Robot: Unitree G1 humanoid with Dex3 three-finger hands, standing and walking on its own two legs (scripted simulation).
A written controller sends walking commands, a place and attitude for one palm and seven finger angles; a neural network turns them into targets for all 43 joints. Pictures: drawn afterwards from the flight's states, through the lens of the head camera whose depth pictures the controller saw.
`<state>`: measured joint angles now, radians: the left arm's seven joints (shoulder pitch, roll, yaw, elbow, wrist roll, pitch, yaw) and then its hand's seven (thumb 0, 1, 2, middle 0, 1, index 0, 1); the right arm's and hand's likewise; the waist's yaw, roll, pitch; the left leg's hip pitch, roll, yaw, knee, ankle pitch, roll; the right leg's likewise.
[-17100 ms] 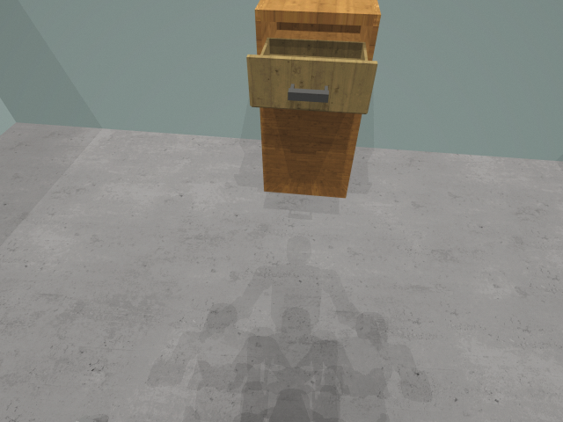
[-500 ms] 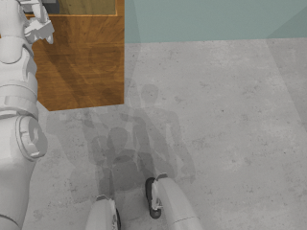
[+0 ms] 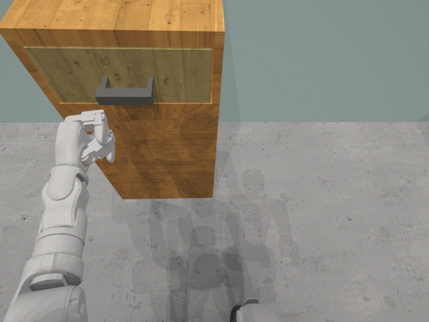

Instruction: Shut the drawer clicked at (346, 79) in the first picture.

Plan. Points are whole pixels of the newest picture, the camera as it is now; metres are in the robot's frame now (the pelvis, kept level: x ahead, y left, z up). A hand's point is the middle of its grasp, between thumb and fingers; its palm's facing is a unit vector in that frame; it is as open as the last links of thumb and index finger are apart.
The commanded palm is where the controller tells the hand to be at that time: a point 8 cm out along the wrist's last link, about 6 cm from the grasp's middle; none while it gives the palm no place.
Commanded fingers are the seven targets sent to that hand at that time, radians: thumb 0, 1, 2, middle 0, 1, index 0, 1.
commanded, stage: draw the hand back to the body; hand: left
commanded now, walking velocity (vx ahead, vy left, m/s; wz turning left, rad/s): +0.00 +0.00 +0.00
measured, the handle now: (126, 89) +0.60 +0.18 +0.02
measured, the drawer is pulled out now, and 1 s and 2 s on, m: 0.00 0.00 0.00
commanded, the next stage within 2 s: step back with the hand held close in 1.06 s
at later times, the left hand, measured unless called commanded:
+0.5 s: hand (33, 211) +0.27 +0.22 +0.14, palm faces +0.26 -0.92 -0.29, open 3.3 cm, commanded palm +0.22 +0.26 +0.16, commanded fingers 0.00 0.90 0.90 -1.40 -1.60 -1.40 -1.60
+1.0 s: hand out of the picture +0.15 +0.25 +0.21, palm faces +0.46 -0.78 -0.43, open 3.3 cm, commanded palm +0.11 +0.28 +0.22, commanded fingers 0.00 0.90 0.90 -1.40 -1.60 -1.40 -1.60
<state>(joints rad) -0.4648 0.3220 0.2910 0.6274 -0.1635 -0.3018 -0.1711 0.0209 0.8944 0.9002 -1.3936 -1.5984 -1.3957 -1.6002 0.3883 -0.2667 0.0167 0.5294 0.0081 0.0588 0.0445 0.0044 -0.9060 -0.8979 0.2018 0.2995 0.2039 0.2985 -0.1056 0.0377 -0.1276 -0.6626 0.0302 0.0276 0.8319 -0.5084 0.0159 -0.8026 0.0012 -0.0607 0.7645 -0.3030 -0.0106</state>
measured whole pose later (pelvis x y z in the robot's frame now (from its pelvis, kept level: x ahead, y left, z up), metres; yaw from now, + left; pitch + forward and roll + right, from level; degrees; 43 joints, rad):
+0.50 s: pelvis +0.00 +0.00 +0.04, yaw +3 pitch +1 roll -1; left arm 0.09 0.29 0.12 -0.03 -0.05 -0.07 0.07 0.02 0.89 0.90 -1.40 -1.60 -1.40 -1.60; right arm 0.18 -0.23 0.06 0.57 0.01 -0.03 -0.06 0.01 -0.90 -0.90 0.20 0.30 0.20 0.30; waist 0.04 0.06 -0.01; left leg -0.11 -0.01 0.00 0.46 -0.36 0.02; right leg -0.26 -0.02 -0.08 0.46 -0.21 0.00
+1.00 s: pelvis -0.01 +0.00 +0.04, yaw +2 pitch -5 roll -1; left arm 0.52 0.35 0.31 -0.47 -0.04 -0.10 0.10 0.02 0.89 0.90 -1.40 -1.60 -1.40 -1.60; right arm 0.23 -0.24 0.02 0.63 -0.01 -0.13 -0.07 0.01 -0.90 -0.90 0.20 0.30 0.20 0.30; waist 0.08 0.08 0.01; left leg 0.00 0.00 0.01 0.42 -0.34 0.02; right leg -0.15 -0.01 -0.08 0.41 -0.18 0.00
